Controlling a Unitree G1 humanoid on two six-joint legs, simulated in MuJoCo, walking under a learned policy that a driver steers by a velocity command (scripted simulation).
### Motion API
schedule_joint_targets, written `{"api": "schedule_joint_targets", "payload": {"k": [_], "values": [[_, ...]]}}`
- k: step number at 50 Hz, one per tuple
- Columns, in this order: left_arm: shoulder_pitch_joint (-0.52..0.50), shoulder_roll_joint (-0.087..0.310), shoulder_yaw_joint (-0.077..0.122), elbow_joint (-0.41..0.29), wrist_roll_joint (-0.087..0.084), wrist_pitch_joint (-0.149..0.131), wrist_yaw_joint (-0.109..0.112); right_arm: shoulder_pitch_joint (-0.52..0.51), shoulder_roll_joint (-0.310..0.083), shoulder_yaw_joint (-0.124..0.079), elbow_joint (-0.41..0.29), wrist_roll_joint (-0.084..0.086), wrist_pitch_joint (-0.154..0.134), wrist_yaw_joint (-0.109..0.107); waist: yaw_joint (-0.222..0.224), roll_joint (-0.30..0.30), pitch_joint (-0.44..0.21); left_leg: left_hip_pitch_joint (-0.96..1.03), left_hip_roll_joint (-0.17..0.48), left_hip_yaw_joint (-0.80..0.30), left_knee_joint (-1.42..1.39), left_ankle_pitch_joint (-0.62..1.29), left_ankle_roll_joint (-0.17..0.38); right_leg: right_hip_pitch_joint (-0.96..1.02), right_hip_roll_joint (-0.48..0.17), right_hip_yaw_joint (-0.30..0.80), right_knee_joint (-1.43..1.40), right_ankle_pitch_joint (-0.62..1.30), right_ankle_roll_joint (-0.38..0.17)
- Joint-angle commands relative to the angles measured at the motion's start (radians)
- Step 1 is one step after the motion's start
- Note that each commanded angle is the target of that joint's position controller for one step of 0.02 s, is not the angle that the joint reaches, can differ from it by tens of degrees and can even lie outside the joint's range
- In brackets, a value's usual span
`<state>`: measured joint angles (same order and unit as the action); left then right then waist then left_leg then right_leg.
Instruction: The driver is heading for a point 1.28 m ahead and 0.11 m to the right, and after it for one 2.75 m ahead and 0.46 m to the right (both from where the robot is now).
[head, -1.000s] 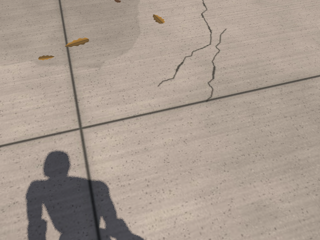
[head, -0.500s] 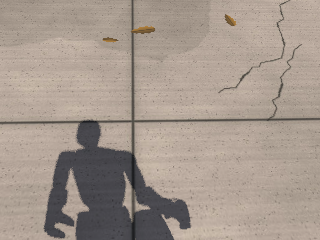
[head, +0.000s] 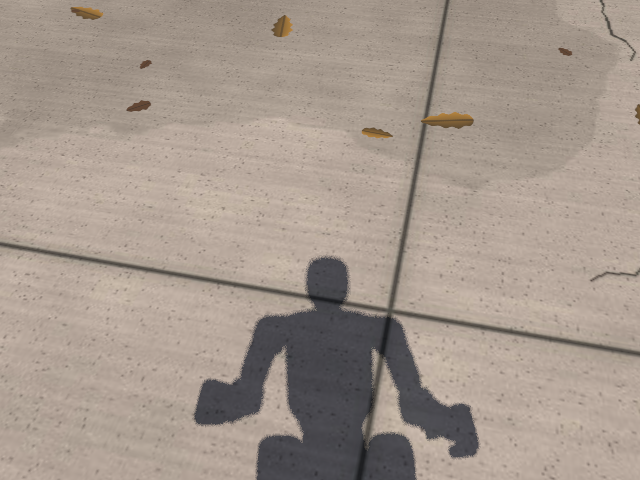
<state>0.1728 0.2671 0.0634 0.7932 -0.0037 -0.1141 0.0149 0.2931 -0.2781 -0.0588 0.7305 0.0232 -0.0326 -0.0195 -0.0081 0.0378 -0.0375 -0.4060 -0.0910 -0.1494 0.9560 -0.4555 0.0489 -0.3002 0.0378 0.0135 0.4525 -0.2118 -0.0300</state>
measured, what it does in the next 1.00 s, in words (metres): walks ahead: left foot, then right foot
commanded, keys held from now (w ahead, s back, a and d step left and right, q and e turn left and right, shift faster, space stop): w+q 0.10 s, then w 0.52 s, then w+e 0.38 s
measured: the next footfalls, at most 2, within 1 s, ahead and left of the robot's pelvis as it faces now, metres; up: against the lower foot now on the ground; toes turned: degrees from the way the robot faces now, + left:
left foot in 0.38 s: +0.30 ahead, +0.20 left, +0.00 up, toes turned +11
right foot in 0.96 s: +0.66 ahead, +0.03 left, +0.00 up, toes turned +1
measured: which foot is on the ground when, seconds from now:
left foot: up 0.00-0.36, down 0.38-0.94, up 0.96-1.00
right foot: down 0.00-0.40, up 0.42-0.94, down 0.96-1.00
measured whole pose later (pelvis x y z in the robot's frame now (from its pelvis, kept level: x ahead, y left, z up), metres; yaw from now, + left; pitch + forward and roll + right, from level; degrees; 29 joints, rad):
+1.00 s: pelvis +0.51 +0.09 -0.03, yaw +1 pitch +3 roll +1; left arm 0.10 0.28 0.05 0.68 -0.02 -0.08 -0.06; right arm 0.34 -0.28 -0.05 0.81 -0.01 -0.06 -0.01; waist -0.03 -0.01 0.04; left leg -0.11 0.01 0.06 0.90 -0.52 -0.01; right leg -0.54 0.05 -0.04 0.64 -0.15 -0.12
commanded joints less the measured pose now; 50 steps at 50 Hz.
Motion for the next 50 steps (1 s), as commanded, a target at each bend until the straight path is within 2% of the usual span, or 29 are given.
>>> {"api": "schedule_joint_targets", "payload": {"k": [1,4,7,12,15,16,17,18,19,20,21,22,23,24,25,26,28,29,32,36,39,42,44,45,46,47,48,49,50], "values": [[0.052,0.105,0.027,-0.046,-0.004,-0.001,0.004,-0.046,-0.108,-0.029,-0.094,-0.007,-0.02,0.012,0.037,-0.132,0.055,-0.428,0.147,-0.011,0.178,0.114,-0.028,0.305,-0.333,0.369,-0.262,-0.163,-0.141],[0.078,0.112,0.026,-0.032,0.009,-0.01,-0.004,-0.066,-0.059,-0.017,-0.12,-0.001,-0.021,0.027,0.045,-0.135,0.051,-0.4,0.173,0.043,0.207,0.239,-0.044,0.242,-0.277,0.176,-0.299,0.054,-0.143],[0.132,0.127,0.029,-0.004,0.009,-0.01,-0.011,-0.118,-0.036,-0.007,-0.155,-0.002,-0.022,0.027,0.063,-0.114,0.062,-0.413,0.177,0.045,0.104,0.312,-0.056,0.243,-0.271,0.092,-0.309,0.17,-0.162],[0.162,0.162,0.027,0.023,-0.013,0.005,-0.017,-0.242,-0.003,0.014,-0.195,-0.006,-0.036,0.051,0.089,-0.12,0.098,-0.293,0.169,0.139,-0.206,0.43,-0.041,0.222,-0.26,-0.009,-0.3,0.208,-0.147],[0.2,0.189,0.031,0.045,-0.03,0.016,-0.022,-0.29,-0.019,0.012,-0.224,0.003,-0.04,0.065,0.089,-0.135,0.12,-0.225,0.154,0.169,-0.304,0.354,-0.009,0.258,-0.305,0.003,-0.283,0.22,-0.14],[0.203,0.196,0.032,0.051,-0.034,0.023,-0.022,-0.288,-0.032,0.008,-0.229,0.003,-0.041,0.068,0.075,-0.144,0.119,-0.199,0.142,0.179,-0.333,0.311,0.011,0.283,-0.321,0.004,-0.261,0.269,-0.134],[0.196,0.208,0.034,0.053,-0.035,0.029,-0.02,-0.253,-0.053,-0.002,-0.225,0.0,-0.043,0.068,0.042,-0.155,0.098,-0.128,0.117,0.196,-0.368,0.283,0.033,0.299,-0.325,-0.005,-0.207,0.401,-0.124],[0.182,0.214,0.033,0.055,-0.036,0.035,-0.018,-0.152,-0.083,-0.021,-0.197,-0.004,-0.044,0.064,-0.027,-0.148,0.036,0.027,0.079,0.224,-0.426,0.314,0.059,0.294,-0.301,-0.047,-0.079,0.587,-0.103],[0.196,0.19,0.023,0.056,-0.028,0.036,-0.015,0.009,-0.136,-0.05,-0.145,-0.007,-0.04,0.054,-0.1,-0.125,-0.068,0.271,0.058,0.23,-0.435,0.341,0.089,0.218,-0.253,-0.096,0.126,0.669,-0.073],[0.197,0.129,-0.004,0.022,0.005,0.03,-0.014,0.203,-0.227,-0.077,-0.113,-0.015,-0.03,0.034,-0.169,0.027,-0.227,0.604,0.28,-0.039,-0.409,0.373,0.156,-0.032,-0.198,-0.13,0.486,0.334,-0.027],[0.301,0.019,-0.037,-0.002,0.003,0.003,-0.023,0.2,-0.301,-0.076,-0.111,-0.021,-0.033,0.038,-0.07,0.28,-0.355,0.806,0.492,-0.557,-0.585,0.171,0.308,-0.36,-0.022,-0.023,0.788,-0.358,0.015],[0.23,0.14,-0.006,0.01,-0.03,-0.015,-0.029,0.196,-0.199,-0.054,-0.109,-0.019,-0.041,0.042,-0.114,0.152,-0.314,0.752,0.478,-0.578,-0.648,0.122,0.282,-0.456,-0.069,0.089,0.896,-0.34,0.002],[0.152,0.16,0.002,-0.023,-0.047,-0.02,-0.031,0.127,-0.16,-0.038,-0.107,-0.016,-0.047,0.046,-0.09,0.125,-0.163,0.629,0.443,-0.405,-0.647,0.211,0.242,-0.513,-0.114,0.061,0.894,-0.245,-0.012],[0.114,0.144,-0.002,-0.025,-0.031,-0.018,-0.024,0.054,-0.13,-0.028,-0.113,-0.013,-0.049,0.049,-0.057,0.039,-0.094,0.488,0.394,-0.28,-0.658,0.318,0.213,-0.471,-0.158,0.048,0.841,-0.153,-0.011],[0.105,0.135,0.002,-0.026,-0.013,-0.011,-0.021,0.0,-0.105,-0.022,-0.117,-0.018,-0.051,0.054,-0.023,0.031,-0.045,0.379,0.349,-0.194,-0.687,0.39,0.2,-0.427,-0.182,0.047,0.784,-0.095,-0.006],[0.13,0.124,0.003,-0.02,-0.011,0.002,-0.023,-0.029,-0.082,-0.016,-0.117,-0.024,-0.055,0.056,0.01,0.045,-0.033,0.313,0.32,-0.141,-0.723,0.421,0.193,-0.368,-0.2,0.055,0.757,-0.052,-0.003],[0.157,0.088,-0.001,-0.013,-0.011,0.025,-0.024,-0.034,-0.084,-0.02,-0.098,-0.02,-0.073,0.056,0.038,0.042,-0.019,0.256,0.307,-0.083,-0.776,0.49,0.209,-0.333,-0.199,0.044,0.721,-0.01,0.012],[0.143,0.084,-0.001,-0.019,-0.007,0.034,-0.022,-0.029,-0.09,-0.022,-0.086,-0.019,-0.079,0.054,0.045,0.032,0.003,0.24,0.303,-0.051,-0.792,0.523,0.212,-0.35,-0.198,0.042,0.691,0.017,0.021],[0.046,0.072,-0.003,-0.053,0.001,0.041,-0.02,0.011,-0.104,-0.026,-0.047,-0.022,-0.08,0.04,0.026,0.013,0.056,0.261,0.293,0.018,-0.817,0.574,0.202,-0.434,-0.194,0.041,0.546,0.15,0.043],[-0.076,0.049,-0.016,-0.083,-0.012,0.032,-0.04,0.042,-0.128,-0.029,-0.013,-0.026,-0.076,0.026,-0.027,0.015,0.093,0.285,0.279,0.122,-0.841,0.523,0.153,-0.402,-0.156,0.015,0.3,0.35,0.024],[-0.16,0.048,-0.02,-0.124,-0.02,0.029,-0.057,0.085,-0.144,-0.035,0.023,-0.022,-0.072,0.022,-0.064,0.004,0.124,0.377,0.317,0.158,-0.835,0.512,0.142,-0.429,-0.129,0.016,0.207,0.347,0.001],[-0.209,0.051,-0.02,-0.167,-0.02,0.026,-0.079,0.096,-0.148,-0.038,0.046,-0.016,-0.057,0.016,-0.071,0.002,0.133,0.494,0.354,0.186,-0.779,0.58,0.122,-0.47,-0.112,0.005,0.156,0.262,-0.031],[-0.197,0.061,-0.015,-0.184,-0.016,0.025,-0.091,0.074,-0.163,-0.042,0.046,-0.015,-0.044,0.008,-0.05,0.022,0.106,0.531,0.358,0.219,-0.697,0.797,0.098,-0.411,-0.078,-0.042,0.14,0.165,-0.059],[-0.162,0.079,-0.006,-0.186,-0.014,0.028,-0.092,0.062,-0.18,-0.046,0.04,-0.016,-0.037,0.002,-0.028,0.045,0.064,0.54,0.351,0.236,-0.623,0.994,0.084,-0.335,-0.041,-0.081,0.149,0.111,-0.076],[-0.076,0.11,0.011,-0.174,-0.014,0.032,-0.089,0.052,-0.194,-0.048,0.035,-0.017,-0.028,-0.004,0.019,0.063,0.001,0.539,0.337,0.258,-0.493,1.165,0.067,-0.215,0.001,-0.112,0.149,0.074,-0.098],[0.08,0.156,0.039,-0.139,-0.015,0.035,-0.08,0.038,-0.193,-0.045,0.027,-0.016,-0.019,-0.012,0.102,0.045,-0.083,0.462,0.296,0.294,-0.279,1.204,0.036,0.007,0.043,-0.119,0.098,0.117,-0.132],[0.241,0.246,0.068,-0.116,-0.013,0.042,-0.061,0.059,-0.164,-0.029,-0.001,-0.033,-0.027,-0.019,0.156,-0.072,-0.199,0.206,0.249,0.302,0.045,0.889,-0.004,0.336,-0.113,0.128,0.096,0.175,-0.201],[0.239,0.322,0.075,-0.123,-0.015,0.034,-0.063,0.187,-0.011,0.02,-0.036,-0.055,-0.059,0.006,0.038,-0.314,-0.321,-0.241,0.022,0.181,0.39,-0.09,-0.068,0.688,-0.36,0.716,-0.006,0.007,-0.406],[0.282,0.226,0.057,-0.123,-0.018,0.034,-0.058,0.085,-0.116,0.003,-0.035,-0.02,-0.097,0.024,0.124,-0.207,-0.379,-0.353,0.049,0.008,0.478,-0.099,-0.048,0.734,-0.36,0.818,-0.12,-0.097,-0.388]]}}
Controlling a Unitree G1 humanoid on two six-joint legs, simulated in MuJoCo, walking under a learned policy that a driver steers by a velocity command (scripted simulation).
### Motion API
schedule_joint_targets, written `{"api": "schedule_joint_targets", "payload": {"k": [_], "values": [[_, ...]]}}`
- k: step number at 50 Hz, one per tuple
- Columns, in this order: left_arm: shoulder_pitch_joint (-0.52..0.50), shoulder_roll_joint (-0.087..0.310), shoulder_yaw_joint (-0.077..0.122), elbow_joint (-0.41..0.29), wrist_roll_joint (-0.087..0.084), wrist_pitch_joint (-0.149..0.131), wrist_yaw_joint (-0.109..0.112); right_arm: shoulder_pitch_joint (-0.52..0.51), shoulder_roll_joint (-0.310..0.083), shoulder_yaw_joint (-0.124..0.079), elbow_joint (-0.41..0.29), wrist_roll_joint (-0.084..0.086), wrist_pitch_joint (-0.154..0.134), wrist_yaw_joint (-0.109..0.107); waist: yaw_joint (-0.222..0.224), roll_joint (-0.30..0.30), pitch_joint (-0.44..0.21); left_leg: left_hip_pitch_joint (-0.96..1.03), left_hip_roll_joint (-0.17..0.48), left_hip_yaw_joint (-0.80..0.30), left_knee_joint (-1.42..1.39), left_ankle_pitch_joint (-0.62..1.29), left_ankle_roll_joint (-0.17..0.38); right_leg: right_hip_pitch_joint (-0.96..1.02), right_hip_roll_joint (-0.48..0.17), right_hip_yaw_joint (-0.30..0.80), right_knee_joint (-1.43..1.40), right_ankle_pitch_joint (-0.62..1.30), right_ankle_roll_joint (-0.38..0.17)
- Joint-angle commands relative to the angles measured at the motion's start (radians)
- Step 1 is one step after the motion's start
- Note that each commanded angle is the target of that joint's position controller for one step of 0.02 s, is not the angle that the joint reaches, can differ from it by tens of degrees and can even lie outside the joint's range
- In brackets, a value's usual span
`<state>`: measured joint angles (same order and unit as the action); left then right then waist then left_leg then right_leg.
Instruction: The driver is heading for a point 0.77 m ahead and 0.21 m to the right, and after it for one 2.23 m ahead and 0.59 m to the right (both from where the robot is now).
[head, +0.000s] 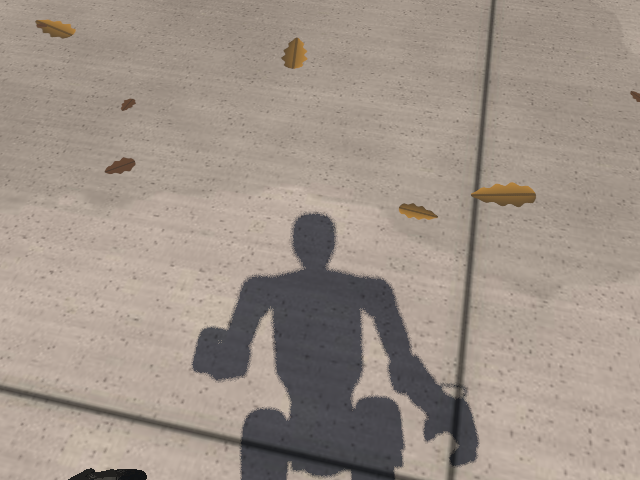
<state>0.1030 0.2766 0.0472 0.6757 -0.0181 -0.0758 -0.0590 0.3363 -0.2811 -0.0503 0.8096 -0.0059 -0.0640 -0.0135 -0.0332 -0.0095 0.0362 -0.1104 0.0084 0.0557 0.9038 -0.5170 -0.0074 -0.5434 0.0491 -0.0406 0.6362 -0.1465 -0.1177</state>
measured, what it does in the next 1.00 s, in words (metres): walks ahead, turning right: left foot, then right foot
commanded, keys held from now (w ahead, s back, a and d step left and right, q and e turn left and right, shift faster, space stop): w+e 1.00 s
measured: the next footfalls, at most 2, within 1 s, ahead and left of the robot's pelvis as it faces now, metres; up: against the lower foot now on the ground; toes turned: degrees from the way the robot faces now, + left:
left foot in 0.44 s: +0.44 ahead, +0.09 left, +0.00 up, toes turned -20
right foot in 0.96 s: +0.58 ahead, -0.28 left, +0.00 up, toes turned -36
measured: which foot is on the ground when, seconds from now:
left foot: up 0.00-0.42, down 0.44-0.96, up 0.98-1.00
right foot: down 0.00-0.46, up 0.48-0.94, down 0.96-1.00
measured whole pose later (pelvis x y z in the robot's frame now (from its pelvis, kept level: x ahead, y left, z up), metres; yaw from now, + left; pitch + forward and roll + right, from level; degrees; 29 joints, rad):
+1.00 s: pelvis +0.51 -0.13 +0.00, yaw -36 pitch +2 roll +1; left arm 0.08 0.29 0.06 0.56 -0.02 -0.03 -0.04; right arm 0.32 -0.31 -0.07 0.84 0.01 -0.06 -0.01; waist -0.06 -0.01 0.07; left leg -0.08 0.10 0.14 0.84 -0.50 -0.03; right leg -0.53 0.02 -0.04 0.66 -0.15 -0.10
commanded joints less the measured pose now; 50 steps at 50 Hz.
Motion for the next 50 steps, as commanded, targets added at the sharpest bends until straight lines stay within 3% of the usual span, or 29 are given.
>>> {"api": "schedule_joint_targets", "payload": {"k": [1,2,3,4,5,8,12,16,19,21,22,23,24,25,26,27,29,31,34,39,43,45,46,47,48,49,50], "values": [[0.302,0.18,0.063,-0.009,0.002,-0.005,0.022,-0.056,-0.143,-0.013,-0.15,0.042,-0.083,0.026,0.148,-0.114,-0.289,-0.712,-0.002,-0.186,0.503,0.052,0.026,0.862,-0.342,0.713,-0.319,-0.104,-0.245],[0.232,0.161,0.056,-0.027,0.0,-0.005,0.025,-0.097,-0.132,-0.007,-0.16,0.029,-0.092,0.02,0.109,0.003,-0.2,-0.681,0.044,-0.172,0.418,0.133,0.032,0.7,-0.3,0.596,-0.323,0.0,-0.212],[0.172,0.138,0.049,-0.045,0.003,-0.002,0.026,-0.119,-0.134,-0.013,-0.161,0.007,-0.09,0.012,0.072,0.042,-0.136,-0.623,0.07,-0.159,0.337,0.17,0.023,0.558,-0.264,0.512,-0.34,0.121,-0.194],[0.144,0.122,0.042,-0.062,0.015,-0.001,0.029,-0.101,-0.138,-0.02,-0.166,-0.002,-0.078,0.01,0.036,0.02,-0.121,-0.556,0.089,-0.164,0.301,0.192,0.015,0.469,-0.238,0.466,-0.365,0.192,-0.192],[0.13,0.12,0.042,-0.066,0.016,-0.001,0.031,-0.086,-0.129,-0.021,-0.168,-0.008,-0.066,0.009,0.017,0.001,-0.11,-0.528,0.094,-0.159,0.262,0.201,0.002,0.419,-0.223,0.446,-0.386,0.224,-0.196],[0.15,0.146,0.049,-0.05,0.008,-0.006,0.046,-0.105,-0.091,-0.011,-0.177,-0.017,-0.039,0.001,0.009,-0.014,-0.072,-0.513,0.087,-0.122,0.13,0.267,-0.044,0.305,-0.187,0.352,-0.41,0.32,-0.195],[0.207,0.163,0.053,-0.024,-0.006,0.009,0.066,-0.267,-0.054,0.004,-0.21,-0.014,-0.041,0.005,0.071,-0.053,-0.052,-0.462,0.034,-0.105,-0.18,0.531,-0.06,0.268,-0.114,0.287,-0.382,0.239,-0.124],[0.266,0.169,0.055,-0.002,-0.013,0.023,0.072,-0.375,-0.072,-0.002,-0.236,0.007,-0.057,0.024,0.114,-0.081,-0.052,-0.406,-0.015,-0.118,-0.351,0.584,-0.05,0.331,-0.138,0.374,-0.327,0.13,-0.1],[0.262,0.164,0.055,0.001,-0.01,0.034,0.077,-0.362,-0.111,-0.022,-0.237,0.012,-0.072,0.033,0.09,-0.108,-0.054,-0.362,-0.025,-0.143,-0.424,0.48,-0.015,0.42,-0.173,0.474,-0.249,0.105,-0.081],[0.225,0.141,0.049,-0.012,-0.006,0.038,0.076,-0.235,-0.138,-0.043,-0.207,0.01,-0.082,0.026,0.015,-0.123,-0.099,-0.175,-0.019,-0.122,-0.493,0.471,0.034,0.406,-0.135,0.473,-0.141,0.176,-0.045],[0.207,0.091,0.031,-0.031,0.003,0.033,0.071,-0.103,-0.18,-0.058,-0.194,-0.007,-0.086,0.018,-0.05,-0.076,-0.215,0.065,0.1,-0.217,-0.464,0.459,0.096,0.315,-0.088,0.415,0.065,0.142,-0.01],[0.314,0.037,0.013,-0.047,-0.01,0.024,0.072,0.032,-0.259,-0.081,-0.174,-0.022,-0.075,0.011,-0.046,0.147,-0.364,0.449,0.322,-0.562,-0.467,0.333,0.241,-0.013,0.053,0.263,0.399,-0.126,0.07],[0.353,0.076,0.011,-0.058,-0.017,0.018,0.073,0.065,-0.223,-0.076,-0.153,0.002,-0.063,0.02,-0.037,0.321,-0.38,0.496,0.429,-0.849,-0.559,0.126,0.288,-0.209,0.029,0.231,0.583,-0.451,0.089],[0.291,0.157,0.032,-0.049,-0.022,0.023,0.072,0.021,-0.145,-0.057,-0.167,0.01,-0.057,0.016,-0.053,0.191,-0.242,0.377,0.396,-0.754,-0.586,0.016,0.249,-0.268,-0.032,0.244,0.669,-0.37,0.099],[0.212,0.168,0.037,-0.063,-0.013,0.031,0.071,-0.029,-0.117,-0.046,-0.174,0.006,-0.048,0.013,-0.051,0.107,-0.137,0.243,0.353,-0.605,-0.603,0.088,0.212,-0.259,-0.065,0.199,0.677,-0.291,0.105],[0.168,0.155,0.039,-0.079,0.0,0.032,0.068,-0.068,-0.101,-0.039,-0.168,0.0,-0.044,0.013,-0.031,0.072,-0.065,0.124,0.311,-0.505,-0.634,0.191,0.2,-0.238,-0.093,0.187,0.638,-0.234,0.107],[0.175,0.118,0.04,-0.083,-0.008,0.042,0.058,-0.108,-0.076,-0.029,-0.155,-0.006,-0.048,0.014,0.012,0.115,-0.021,-0.003,0.248,-0.352,-0.688,0.314,0.181,-0.164,-0.137,0.17,0.582,-0.178,0.106],[0.172,0.083,0.033,-0.087,-0.009,0.052,0.054,-0.109,-0.087,-0.035,-0.133,0.001,-0.056,0.017,0.02,0.125,-0.012,-0.038,0.235,-0.255,-0.725,0.402,0.194,-0.16,-0.147,0.146,0.549,-0.143,0.116],[0.12,0.069,0.028,-0.105,-0.001,0.054,0.053,-0.095,-0.126,-0.048,-0.099,-0.003,-0.059,0.016,0.015,0.087,-0.009,-0.006,0.25,-0.162,-0.744,0.528,0.211,-0.205,-0.16,0.146,0.442,-0.045,0.135],[-0.023,0.044,0.015,-0.134,-0.003,0.036,0.024,-0.069,-0.162,-0.052,-0.057,0.007,-0.042,0.009,-0.038,0.071,0.013,0.048,0.227,-0.001,-0.734,0.59,0.169,-0.155,-0.146,0.075,0.159,0.174,0.119],[-0.11,0.051,0.016,-0.179,-0.01,0.036,0.001,-0.024,-0.199,-0.061,-0.024,0.026,-0.022,0.01,-0.055,0.075,0.046,0.146,0.267,0.045,-0.704,0.645,0.146,-0.137,-0.127,0.021,0.038,0.103,0.079],[-0.088,0.077,0.03,-0.188,-0.004,0.04,-0.004,-0.029,-0.225,-0.069,-0.02,0.035,-0.009,0.006,-0.021,0.097,0.018,0.186,0.274,0.085,-0.608,0.917,0.126,-0.055,-0.079,-0.027,0.006,-0.002,0.039],[-0.032,0.102,0.044,-0.181,0.0,0.045,-0.002,-0.032,-0.242,-0.075,-0.021,0.038,-0.003,0.001,0.018,0.116,-0.025,0.194,0.269,0.108,-0.506,1.097,0.115,0.037,-0.039,-0.058,-0.001,-0.051,0.015],[0.106,0.14,0.068,-0.147,0.0,0.048,0.003,-0.045,-0.245,-0.075,-0.024,0.042,0.005,-0.003,0.101,0.104,-0.098,0.156,0.244,0.14,-0.324,1.194,0.094,0.222,0.008,-0.08,-0.059,-0.019,-0.019],[0.289,0.203,0.103,-0.099,-0.004,0.056,0.02,-0.035,-0.214,-0.062,-0.034,0.032,0.003,-0.009,0.185,0.056,-0.191,-0.028,0.208,0.151,-0.068,1.067,0.057,0.523,0.004,-0.013,-0.085,0.03,-0.062],[0.325,0.329,0.126,-0.092,-0.012,0.056,0.037,0.037,-0.081,-0.018,-0.093,-0.015,-0.013,0.002,0.113,-0.223,-0.272,-0.489,0.057,0.135,0.316,0.207,-0.007,0.893,-0.272,0.486,-0.118,-0.035,-0.214],[0.346,0.298,0.107,-0.128,-0.007,0.037,0.031,-0.001,-0.104,-0.008,-0.114,-0.001,-0.053,0.015,0.136,-0.202,-0.46,-0.638,-0.038,-0.114,0.492,-0.087,-0.009,0.991,-0.394,0.898,-0.293,-0.183,-0.321]]}}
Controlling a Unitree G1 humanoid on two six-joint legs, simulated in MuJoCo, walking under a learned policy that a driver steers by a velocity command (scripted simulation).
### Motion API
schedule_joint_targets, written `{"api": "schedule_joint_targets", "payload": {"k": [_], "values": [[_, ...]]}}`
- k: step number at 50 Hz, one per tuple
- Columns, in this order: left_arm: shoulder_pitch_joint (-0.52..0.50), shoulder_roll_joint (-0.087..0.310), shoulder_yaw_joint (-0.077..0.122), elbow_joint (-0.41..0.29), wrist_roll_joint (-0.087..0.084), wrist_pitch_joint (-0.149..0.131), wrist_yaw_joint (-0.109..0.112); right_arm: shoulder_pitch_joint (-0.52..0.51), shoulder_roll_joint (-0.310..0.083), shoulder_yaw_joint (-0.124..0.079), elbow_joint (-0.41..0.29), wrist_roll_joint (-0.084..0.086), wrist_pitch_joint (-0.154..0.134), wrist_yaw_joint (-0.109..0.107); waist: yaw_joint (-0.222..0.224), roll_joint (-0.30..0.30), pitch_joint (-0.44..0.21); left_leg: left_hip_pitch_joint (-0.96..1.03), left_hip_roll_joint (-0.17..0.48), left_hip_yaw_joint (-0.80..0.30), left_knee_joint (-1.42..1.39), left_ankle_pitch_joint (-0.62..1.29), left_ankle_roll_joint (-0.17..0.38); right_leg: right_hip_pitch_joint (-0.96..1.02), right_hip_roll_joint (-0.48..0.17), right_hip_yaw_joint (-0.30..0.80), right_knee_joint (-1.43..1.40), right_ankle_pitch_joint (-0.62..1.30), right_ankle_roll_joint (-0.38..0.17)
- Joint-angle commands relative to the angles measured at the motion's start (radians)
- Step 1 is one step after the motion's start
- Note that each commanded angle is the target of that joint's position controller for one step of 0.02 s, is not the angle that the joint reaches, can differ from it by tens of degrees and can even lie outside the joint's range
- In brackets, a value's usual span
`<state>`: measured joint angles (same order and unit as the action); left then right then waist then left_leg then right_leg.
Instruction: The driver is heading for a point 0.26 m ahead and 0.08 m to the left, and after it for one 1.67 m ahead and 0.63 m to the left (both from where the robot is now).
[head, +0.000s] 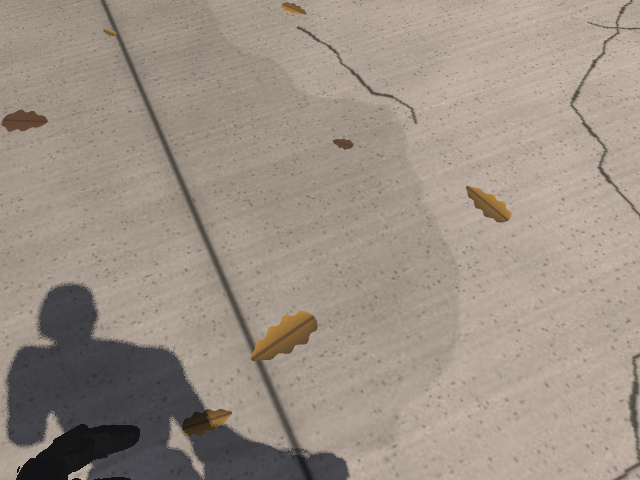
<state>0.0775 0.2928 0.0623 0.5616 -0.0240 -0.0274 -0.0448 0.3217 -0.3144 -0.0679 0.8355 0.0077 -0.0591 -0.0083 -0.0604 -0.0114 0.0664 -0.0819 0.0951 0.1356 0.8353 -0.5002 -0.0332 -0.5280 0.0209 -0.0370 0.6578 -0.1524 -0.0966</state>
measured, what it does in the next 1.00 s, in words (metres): walks ahead, turning left: left foot, then right foot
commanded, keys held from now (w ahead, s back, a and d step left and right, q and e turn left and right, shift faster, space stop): w+e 0.06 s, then q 0.94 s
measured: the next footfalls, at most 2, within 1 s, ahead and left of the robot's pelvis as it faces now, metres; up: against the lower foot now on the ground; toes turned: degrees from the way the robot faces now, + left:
left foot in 0.44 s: +0.36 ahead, +0.11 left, +0.00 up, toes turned +1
right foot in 0.86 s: +0.37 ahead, -0.12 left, +0.00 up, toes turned +21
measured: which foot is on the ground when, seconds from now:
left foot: up 0.00-0.42, down 0.44-0.88, up 0.90-1.00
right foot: down 0.00-0.44, up 0.46-0.84, down 0.86-1.00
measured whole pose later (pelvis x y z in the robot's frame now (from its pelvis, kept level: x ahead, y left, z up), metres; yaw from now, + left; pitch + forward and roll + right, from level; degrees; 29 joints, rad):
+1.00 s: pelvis +0.28 -0.03 +0.03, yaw +20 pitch +2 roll +1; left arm 0.20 0.27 0.06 0.72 0.02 -0.01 0.03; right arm 0.19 -0.34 -0.10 0.63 0.01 0.05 -0.02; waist 0.01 0.05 0.02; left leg -0.56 -0.11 -0.13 1.07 -0.42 -0.04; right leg -0.28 0.00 0.02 0.48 -0.24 -0.01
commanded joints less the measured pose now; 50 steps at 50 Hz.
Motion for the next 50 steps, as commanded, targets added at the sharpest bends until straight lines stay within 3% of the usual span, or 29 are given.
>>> {"api": "schedule_joint_targets", "payload": {"k": [1,2,3,4,7,11,14,16,19,21,22,23,24,25,26,27,28,30,32,39,42,43,44,45,46,47,48,49,50], "values": [[0.347,0.211,0.07,0.001,0.009,-0.025,0.01,-0.101,-0.143,-0.012,-0.168,0.027,-0.076,0.02,0.19,-0.109,-0.368,-0.758,-0.07,-0.239,0.571,-0.01,0.032,0.904,-0.333,0.757,-0.348,-0.147,-0.274],[0.299,0.185,0.061,0.006,0.006,-0.032,0.01,-0.131,-0.129,-0.004,-0.18,0.028,-0.086,0.019,0.155,-0.072,-0.25,-0.748,-0.033,-0.223,0.492,0.079,0.045,0.755,-0.291,0.619,-0.349,-0.065,-0.239],[0.228,0.158,0.052,-0.002,0.005,-0.033,0.012,-0.13,-0.122,-0.005,-0.167,0.004,-0.087,0.01,0.107,-0.005,-0.184,-0.69,0.003,-0.22,0.409,0.136,0.038,0.611,-0.247,0.52,-0.352,0.034,-0.207],[0.163,0.121,0.037,-0.016,0.019,-0.033,0.015,-0.104,-0.131,-0.011,-0.15,-0.006,-0.075,0.007,0.063,-0.018,-0.146,-0.612,0.032,-0.213,0.356,0.173,0.028,0.498,-0.225,0.427,-0.363,0.219,-0.189],[0.127,0.105,0.025,0.011,0.031,-0.046,0.025,-0.032,-0.091,-0.004,-0.104,-0.014,-0.034,0.009,0.02,-0.029,-0.144,-0.487,0.033,-0.174,0.28,0.214,-0.016,0.351,-0.205,0.268,-0.382,0.608,-0.182],[0.134,0.108,0.019,0.067,0.035,-0.045,0.045,-0.099,-0.036,0.017,-0.106,-0.009,-0.019,0.01,0.042,-0.06,-0.118,-0.451,0.012,-0.149,0.039,0.442,-0.023,0.307,-0.145,0.09,-0.397,0.666,-0.124],[0.159,0.113,0.016,0.104,0.044,-0.04,0.053,-0.172,-0.03,0.022,-0.118,0.001,-0.025,0.027,0.088,-0.058,-0.119,-0.395,-0.017,-0.148,-0.137,0.627,-0.002,0.346,-0.158,0.054,-0.403,0.575,-0.1],[0.156,0.122,0.018,0.127,0.045,-0.036,0.054,-0.19,-0.049,0.014,-0.131,0.005,-0.024,0.038,0.096,-0.06,-0.107,-0.404,-0.029,-0.162,-0.184,0.602,0.014,0.399,-0.193,0.058,-0.384,0.548,-0.102],[0.136,0.138,0.028,0.146,0.027,-0.014,0.066,-0.204,-0.084,-0.004,-0.167,-0.006,-0.021,0.055,0.089,-0.067,-0.086,-0.468,-0.048,-0.149,-0.222,0.425,0.048,0.494,-0.24,0.079,-0.28,0.582,-0.093],[0.105,0.137,0.03,0.141,0.01,0.006,0.082,-0.115,-0.097,-0.017,-0.159,-0.013,-0.02,0.063,0.039,-0.056,-0.115,-0.373,-0.088,-0.111,-0.314,0.417,0.082,0.498,-0.217,0.062,-0.122,0.641,-0.055],[0.137,0.129,0.029,0.139,0.016,0.01,0.089,-0.047,-0.148,-0.038,-0.151,-0.015,-0.021,0.057,0.018,0.01,-0.168,-0.233,-0.077,-0.162,-0.367,0.689,0.12,0.453,-0.148,0.021,0.041,0.583,0.001],[0.174,0.108,0.02,0.107,0.052,0.002,0.091,0.006,-0.231,-0.057,-0.165,-0.021,-0.019,0.044,0.032,0.182,-0.257,-0.008,0.095,-0.413,-0.344,1.134,0.227,0.249,-0.02,-0.034,0.34,0.199,0.076],[0.228,0.048,-0.001,0.097,0.06,-0.002,0.078,0.031,-0.226,-0.048,-0.172,-0.039,-0.012,0.039,0.055,0.321,-0.372,0.215,0.275,-0.748,-0.396,1.239,0.42,-0.036,0.134,0.049,0.597,-0.522,0.127],[0.216,0.104,0.006,0.118,0.037,0.003,0.064,0.006,-0.16,-0.035,-0.194,-0.024,-0.004,0.036,0.028,0.184,-0.419,0.195,0.247,-0.725,-0.424,0.992,0.398,-0.055,0.064,0.175,0.677,-0.501,0.12],[0.155,0.114,0.011,0.105,0.017,0.014,0.061,-0.064,-0.133,-0.03,-0.216,-0.011,0.007,0.03,0.033,0.119,-0.321,0.102,0.203,-0.635,-0.442,0.799,0.355,-0.104,0.032,0.163,0.684,-0.431,0.12],[0.12,0.109,0.013,0.106,0.021,0.027,0.067,-0.104,-0.113,-0.024,-0.226,0.004,0.021,0.023,0.043,0.04,-0.244,-0.004,0.164,-0.577,-0.477,0.64,0.311,-0.114,0.0,0.149,0.625,-0.378,0.125],[0.095,0.113,0.018,0.098,0.029,0.038,0.075,-0.136,-0.106,-0.02,-0.237,0.008,0.035,0.016,0.056,0.03,-0.189,-0.107,0.132,-0.544,-0.509,0.521,0.283,-0.088,-0.022,0.146,0.542,-0.331,0.129],[0.108,0.08,0.014,0.096,0.029,0.046,0.08,-0.163,-0.121,-0.027,-0.252,-0.01,0.054,0.007,0.081,0.111,-0.159,-0.218,0.056,-0.492,-0.542,0.441,0.254,0.005,-0.002,0.11,0.393,-0.274,0.145],[0.121,0.066,0.011,0.108,0.028,0.041,0.086,-0.145,-0.137,-0.037,-0.255,-0.015,0.061,-0.007,0.072,0.145,-0.186,-0.209,0.046,-0.487,-0.536,0.448,0.26,0.038,0.01,0.109,0.296,-0.255,0.163],[0.086,0.077,0.017,0.106,0.02,0.015,0.077,-0.15,-0.151,-0.051,-0.277,-0.004,0.089,-0.023,0.039,0.18,-0.195,-0.2,0.034,-0.593,-0.517,0.26,0.233,0.117,0.023,0.133,0.057,-0.188,0.16],[0.141,0.078,0.026,0.124,0.014,-0.004,0.063,-0.175,-0.144,-0.05,-0.287,0.009,0.104,-0.025,0.074,0.185,-0.183,-0.211,0.004,-0.618,-0.468,0.283,0.199,0.233,0.03,0.106,-0.172,-0.096,0.125],[0.169,0.102,0.037,0.133,0.019,-0.007,0.063,-0.163,-0.128,-0.046,-0.286,0.014,0.107,-0.027,0.082,0.161,-0.182,-0.258,-0.033,-0.596,-0.427,0.239,0.163,0.32,-0.018,0.127,-0.26,-0.045,0.101],[0.19,0.174,0.054,0.125,0.04,-0.004,0.068,-0.134,-0.079,-0.033,-0.291,0.008,0.107,-0.024,0.067,0.005,-0.191,-0.373,-0.114,-0.495,-0.246,0.057,0.107,0.416,-0.221,0.303,-0.332,-0.056,0.027],[0.158,0.238,0.068,0.128,0.074,0.005,0.067,-0.162,-0.085,-0.039,-0.331,0.015,0.095,-0.02,0.042,-0.302,-0.117,-0.548,-0.259,-0.277,-0.023,-0.09,0.053,0.352,-0.382,0.546,-0.403,0.073,-0.121],[0.1,0.179,0.054,0.092,0.081,-0.001,0.07,-0.13,-0.16,-0.062,-0.306,-0.007,0.084,-0.017,0.04,-0.219,-0.116,-0.545,-0.186,-0.311,0.195,-0.08,0.018,0.321,-0.419,0.544,-0.389,0.136,-0.165],[0.046,0.13,0.04,0.075,0.066,-0.002,0.077,-0.1,-0.178,-0.074,-0.274,0.002,0.089,-0.014,0.019,-0.142,-0.116,-0.54,-0.179,-0.303,0.28,-0.019,0.004,0.317,-0.364,0.434,-0.359,0.167,-0.128],[0.018,0.107,0.033,0.066,0.049,-0.001,0.08,-0.071,-0.153,-0.072,-0.245,0.004,0.101,-0.018,0.012,-0.102,-0.11,-0.543,-0.173,-0.285,0.335,0.032,-0.016,0.331,-0.301,0.339,-0.338,0.174,-0.087],[0.015,0.097,0.029,0.065,0.035,0.001,0.084,-0.065,-0.132,-0.067,-0.239,0.002,0.111,-0.021,0.023,-0.099,-0.101,-0.572,-0.165,-0.279,0.394,0.075,-0.034,0.355,-0.284,0.294,-0.328,0.199,-0.079],[0.026,0.095,0.024,0.067,0.033,0.005,0.088,-0.072,-0.106,-0.059,-0.242,0.006,0.117,-0.018,0.031,-0.1,-0.094,-0.575,-0.158,-0.258,0.419,0.094,-0.047,0.356,-0.266,0.243,-0.326,0.245,-0.082]]}}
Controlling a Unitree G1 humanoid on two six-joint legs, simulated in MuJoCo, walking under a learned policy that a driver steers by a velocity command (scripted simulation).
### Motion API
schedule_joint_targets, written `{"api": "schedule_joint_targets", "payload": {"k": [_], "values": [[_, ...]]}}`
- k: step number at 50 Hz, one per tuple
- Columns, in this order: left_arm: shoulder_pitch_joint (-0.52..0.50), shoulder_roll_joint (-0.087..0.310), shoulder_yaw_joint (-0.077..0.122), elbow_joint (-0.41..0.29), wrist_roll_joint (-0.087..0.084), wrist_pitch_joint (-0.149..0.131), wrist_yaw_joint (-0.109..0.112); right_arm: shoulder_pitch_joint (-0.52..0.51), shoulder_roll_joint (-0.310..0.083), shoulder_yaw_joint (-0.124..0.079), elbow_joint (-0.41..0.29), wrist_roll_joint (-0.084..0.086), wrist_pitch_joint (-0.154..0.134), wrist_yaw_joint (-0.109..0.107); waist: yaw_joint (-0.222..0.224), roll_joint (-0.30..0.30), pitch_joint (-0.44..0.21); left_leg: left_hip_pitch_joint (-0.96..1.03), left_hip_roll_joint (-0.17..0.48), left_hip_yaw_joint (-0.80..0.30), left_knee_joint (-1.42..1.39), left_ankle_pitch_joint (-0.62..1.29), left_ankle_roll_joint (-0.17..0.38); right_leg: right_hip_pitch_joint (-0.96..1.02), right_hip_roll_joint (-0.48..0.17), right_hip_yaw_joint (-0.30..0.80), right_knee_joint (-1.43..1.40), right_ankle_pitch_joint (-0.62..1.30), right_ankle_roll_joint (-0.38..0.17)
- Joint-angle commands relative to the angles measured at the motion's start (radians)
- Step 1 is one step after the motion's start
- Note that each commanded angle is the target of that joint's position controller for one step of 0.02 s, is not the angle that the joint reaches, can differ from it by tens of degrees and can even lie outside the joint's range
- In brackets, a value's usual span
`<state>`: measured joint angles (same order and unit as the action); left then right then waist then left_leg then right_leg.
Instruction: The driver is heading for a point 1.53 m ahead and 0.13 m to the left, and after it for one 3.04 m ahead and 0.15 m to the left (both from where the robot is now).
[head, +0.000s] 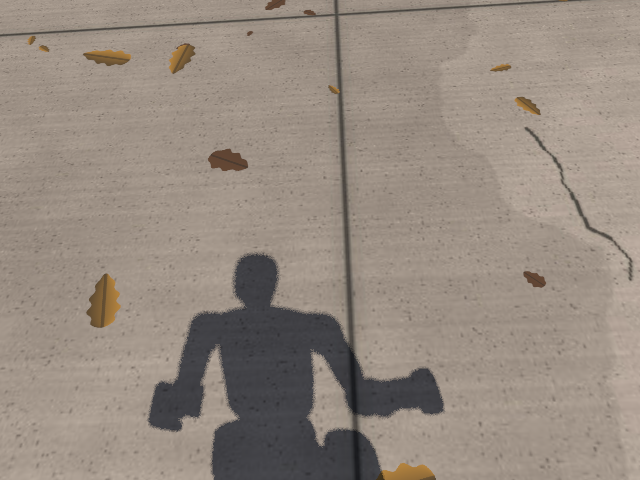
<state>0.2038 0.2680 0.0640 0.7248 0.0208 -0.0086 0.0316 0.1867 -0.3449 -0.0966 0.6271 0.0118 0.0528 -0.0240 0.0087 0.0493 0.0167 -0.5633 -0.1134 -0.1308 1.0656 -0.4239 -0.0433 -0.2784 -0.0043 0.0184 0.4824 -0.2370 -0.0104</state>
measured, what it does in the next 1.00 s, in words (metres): steps on the spot, turning left: left foot, then right foot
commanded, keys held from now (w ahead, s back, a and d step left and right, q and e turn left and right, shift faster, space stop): q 0.40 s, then no key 0.60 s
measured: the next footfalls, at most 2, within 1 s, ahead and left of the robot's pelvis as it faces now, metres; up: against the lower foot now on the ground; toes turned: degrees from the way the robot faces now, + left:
left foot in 0.32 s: +0.01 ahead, +0.15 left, +0.00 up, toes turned +14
right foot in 0.74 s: +0.09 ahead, -0.08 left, +0.00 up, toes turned +21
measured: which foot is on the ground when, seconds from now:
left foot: up 0.00-0.30, down 0.32-1.00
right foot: down 0.00-0.32, up 0.34-0.72, down 0.74-1.00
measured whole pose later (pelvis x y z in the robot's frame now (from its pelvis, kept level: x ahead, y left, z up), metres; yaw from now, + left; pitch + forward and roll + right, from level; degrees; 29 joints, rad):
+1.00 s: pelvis +0.01 +0.02 -0.01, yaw +20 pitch -1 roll +0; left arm 0.17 0.23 0.02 0.74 0.01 -0.03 0.01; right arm 0.21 -0.25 -0.04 0.75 -0.01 0.03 -0.02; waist -0.01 0.01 0.03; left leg -0.23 -0.05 -0.11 0.53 -0.28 0.00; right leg -0.23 0.00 0.00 0.53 -0.29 0.00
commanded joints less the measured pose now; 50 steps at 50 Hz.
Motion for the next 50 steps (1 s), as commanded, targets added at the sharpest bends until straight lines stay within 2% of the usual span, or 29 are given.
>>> {"api": "schedule_joint_targets", "payload": {"k": [1,3,4,7,10,12,14,15,16,17,18,19,20,21,22,24,28,31,33,35,36,37,38,39,40,42,44,50], "values": [[-0.084,0.121,0.022,-0.093,-0.009,-0.008,0.015,0.039,-0.064,-0.024,-0.047,0.009,0.006,0.0,-0.023,-0.173,-0.038,-0.099,0.058,0.038,0.167,0.041,-0.048,0.12,-0.225,0.146,-0.155,0.341,-0.174],[-0.033,0.134,0.028,-0.083,-0.002,0.004,0.022,-0.032,-0.045,-0.014,-0.08,0.017,0.004,0.002,0.021,-0.203,-0.043,-0.132,0.084,0.067,0.067,0.062,-0.067,0.208,-0.234,0.122,-0.153,0.363,-0.191],[-0.012,0.146,0.033,-0.078,-0.002,0.008,0.024,-0.054,-0.039,-0.01,-0.092,0.016,0.002,0.005,0.037,-0.212,-0.053,-0.129,0.099,0.073,0.02,0.055,-0.074,0.244,-0.25,0.121,-0.149,0.377,-0.201],[-0.016,0.185,0.049,-0.076,-0.008,0.016,0.019,-0.072,-0.021,0.002,-0.113,0.009,0.001,0.019,0.047,-0.227,-0.078,-0.029,0.136,0.112,-0.126,0.022,-0.069,0.249,-0.283,0.083,-0.141,0.406,-0.211],[-0.038,0.208,0.059,-0.076,-0.018,0.016,0.004,-0.061,-0.033,-0.001,-0.118,0.009,0.006,0.029,0.041,-0.242,-0.085,0.095,0.134,0.167,-0.255,0.021,-0.042,0.198,-0.299,0.04,-0.131,0.433,-0.209],[-0.041,0.215,0.063,-0.068,-0.031,0.013,-0.003,-0.05,-0.04,-0.007,-0.121,0.011,0.012,0.036,0.033,-0.246,-0.085,0.144,0.129,0.184,-0.356,0.044,-0.013,0.201,-0.314,0.032,-0.105,0.434,-0.197],[-0.065,0.212,0.064,-0.062,-0.052,0.011,-0.006,0.007,-0.035,-0.013,-0.103,0.011,0.014,0.044,-0.012,-0.228,-0.09,0.26,0.107,0.213,-0.559,0.182,0.039,0.17,-0.301,-0.01,-0.03,0.403,-0.148],[-0.027,0.183,0.058,-0.042,-0.054,0.007,-0.008,0.047,-0.055,-0.024,-0.087,0.008,0.013,0.038,-0.024,-0.181,-0.102,0.376,0.088,0.194,-0.662,0.293,0.072,0.107,-0.267,-0.057,0.049,0.32,-0.091],[0.005,0.136,0.046,-0.04,-0.024,0.004,-0.012,0.09,-0.138,-0.049,-0.088,0.009,0.009,0.026,-0.02,0.012,-0.128,0.569,0.221,-0.008,-0.692,0.591,0.131,-0.09,-0.188,-0.15,0.263,0.077,0.003],[-0.042,0.087,0.022,-0.104,0.023,0.0,-0.012,0.081,-0.249,-0.065,-0.118,-0.012,-0.002,0.017,-0.01,0.289,-0.118,0.643,0.483,-0.371,-0.671,0.896,0.33,-0.399,-0.036,-0.154,0.518,-0.43,0.092],[-0.129,0.138,0.038,-0.116,0.007,-0.003,-0.004,0.118,-0.192,-0.052,-0.112,-0.039,-0.027,0.027,-0.098,0.173,-0.188,0.589,0.509,-0.386,-0.7,0.823,0.422,-0.411,-0.021,0.012,0.688,-0.463,0.094],[-0.139,0.158,0.045,-0.114,-0.017,0.001,-0.002,0.074,-0.164,-0.038,-0.1,-0.038,-0.044,0.027,-0.066,0.127,-0.141,0.549,0.449,-0.292,-0.707,0.739,0.378,-0.421,-0.038,0.04,0.731,-0.384,0.081],[-0.12,0.158,0.05,-0.096,-0.019,0.006,0.004,0.014,-0.141,-0.033,-0.099,-0.019,-0.05,0.021,-0.034,0.085,-0.108,0.514,0.384,-0.226,-0.707,0.655,0.317,-0.421,-0.049,0.05,0.706,-0.295,0.075],[-0.104,0.168,0.054,-0.082,-0.012,0.011,0.01,-0.034,-0.109,-0.02,-0.104,-0.002,-0.048,0.015,-0.016,0.071,-0.098,0.494,0.357,-0.189,-0.704,0.642,0.281,-0.416,-0.056,0.052,0.677,-0.233,0.079],[-0.08,0.165,0.055,-0.071,-0.008,0.013,0.01,-0.058,-0.096,-0.011,-0.106,0.0,-0.044,0.009,0.001,0.078,-0.106,0.453,0.333,-0.154,-0.704,0.688,0.273,-0.361,-0.044,0.04,0.683,-0.182,0.087],[-0.046,0.141,0.047,-0.054,-0.015,0.013,0.003,-0.061,-0.083,-0.001,-0.1,-0.012,-0.041,0.001,0.011,0.078,-0.134,0.435,0.31,-0.117,-0.705,0.699,0.273,-0.298,-0.028,0.024,0.649,-0.121,0.1],[-0.08,0.1,0.025,-0.061,-0.019,0.016,-0.004,-0.045,-0.084,0.003,-0.075,-0.017,-0.038,-0.004,-0.018,0.09,-0.116,0.427,0.3,-0.122,-0.707,0.57,0.27,-0.22,-0.036,0.022,0.418,-0.095,0.102],[-0.09,0.109,0.022,-0.067,-0.023,0.015,-0.011,-0.044,-0.092,0.005,-0.059,-0.022,-0.035,0.004,-0.036,0.104,-0.085,0.369,0.307,-0.157,-0.709,0.464,0.282,-0.129,-0.032,0.014,0.296,-0.129,0.089],[-0.085,0.113,0.023,-0.069,-0.027,0.011,-0.014,-0.047,-0.081,0.013,-0.046,-0.02,-0.035,0.012,-0.037,0.104,-0.068,0.351,0.308,-0.188,-0.699,0.429,0.281,-0.081,-0.025,0.01,0.214,-0.133,0.078],[-0.046,0.091,0.017,-0.056,-0.023,0.001,-0.021,-0.074,-0.053,0.027,-0.034,-0.01,-0.036,0.015,0.003,0.081,-0.062,0.321,0.281,-0.187,-0.667,0.411,0.249,0.03,-0.015,-0.006,0.013,-0.006,0.057],[-0.031,0.089,0.013,-0.052,-0.011,-0.005,-0.024,-0.051,-0.029,0.037,-0.02,-0.009,-0.041,0.016,0.014,0.05,-0.067,0.294,0.253,-0.178,-0.658,0.373,0.205,0.118,-0.029,0.014,-0.102,0.138,0.041],[-0.013,0.132,0.017,-0.058,0.004,-0.01,-0.02,-0.015,-0.002,0.046,-0.011,-0.027,-0.05,0.016,-0.006,-0.026,-0.098,0.252,0.202,-0.14,-0.608,0.28,0.144,0.214,-0.123,0.107,-0.102,0.335,0.013],[-0.053,0.192,0.028,-0.057,0.004,-0.011,-0.019,0.051,-0.001,0.042,-0.003,-0.037,-0.059,0.021,-0.085,-0.176,-0.091,0.241,0.111,-0.039,-0.586,0.151,0.095,0.182,-0.181,0.154,-0.06,0.379,-0.056],[-0.08,0.128,0.014,-0.059,-0.002,-0.013,-0.025,0.03,-0.009,0.043,0.007,-0.043,-0.058,0.017,-0.064,-0.205,-0.102,0.334,0.107,-0.005,-0.595,0.138,0.055,0.08,-0.181,0.167,-0.09,0.212,-0.1],[-0.1,0.094,0.004,-0.064,-0.002,-0.017,-0.03,-0.013,-0.03,0.037,0.009,-0.04,-0.054,0.015,-0.044,-0.184,-0.067,0.343,0.108,-0.005,-0.598,0.171,0.048,0.055,-0.14,0.139,-0.095,0.1,-0.076],[-0.088,0.103,0.003,-0.06,-0.003,-0.027,-0.031,-0.045,-0.031,0.032,0.01,-0.031,-0.039,0.008,-0.019,-0.158,-0.041,0.328,0.109,-0.015,-0.587,0.233,0.064,0.049,-0.097,0.097,-0.082,0.062,-0.031],[-0.06,0.099,-0.002,-0.049,-0.004,-0.036,-0.026,-0.032,-0.017,0.033,0.019,-0.028,-0.035,0.008,-0.015,-0.129,-0.036,0.329,0.117,-0.026,-0.598,0.263,0.071,0.052,-0.087,0.083,-0.069,0.063,-0.021],[-0.049,0.085,-0.012,-0.043,-0.008,-0.029,-0.018,-0.003,0.006,0.032,0.062,-0.024,-0.041,0.003,-0.006,-0.058,-0.034,0.33,0.121,-0.03,-0.603,0.304,0.058,0.069,-0.069,0.067,-0.048,0.073,-0.027]]}}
